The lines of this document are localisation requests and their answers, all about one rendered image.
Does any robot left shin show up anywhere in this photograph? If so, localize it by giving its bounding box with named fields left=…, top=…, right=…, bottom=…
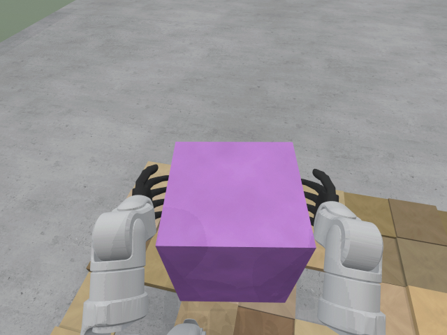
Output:
left=183, top=319, right=198, bottom=325

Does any left robot hand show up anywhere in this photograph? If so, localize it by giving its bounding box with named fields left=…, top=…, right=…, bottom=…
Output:
left=132, top=164, right=169, bottom=220

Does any carton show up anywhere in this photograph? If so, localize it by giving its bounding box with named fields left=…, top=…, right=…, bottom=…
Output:
left=155, top=142, right=316, bottom=303

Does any left robot forearm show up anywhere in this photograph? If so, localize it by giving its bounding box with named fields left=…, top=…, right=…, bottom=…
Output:
left=80, top=195, right=156, bottom=335

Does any right robot hand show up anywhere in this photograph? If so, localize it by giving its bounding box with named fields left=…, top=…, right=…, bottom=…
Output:
left=301, top=169, right=339, bottom=226

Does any right robot forearm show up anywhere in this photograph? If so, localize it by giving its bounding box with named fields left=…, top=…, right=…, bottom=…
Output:
left=314, top=201, right=386, bottom=335

